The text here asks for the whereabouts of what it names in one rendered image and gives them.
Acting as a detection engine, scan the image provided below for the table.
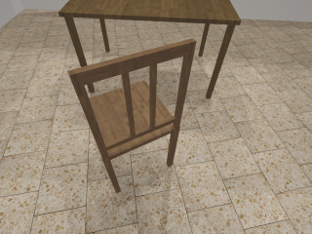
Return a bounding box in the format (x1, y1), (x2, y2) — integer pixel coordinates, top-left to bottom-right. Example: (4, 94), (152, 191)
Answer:
(58, 0), (241, 99)

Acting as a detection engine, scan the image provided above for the chair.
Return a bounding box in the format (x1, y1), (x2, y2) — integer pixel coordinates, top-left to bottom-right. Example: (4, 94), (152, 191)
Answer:
(67, 38), (197, 193)

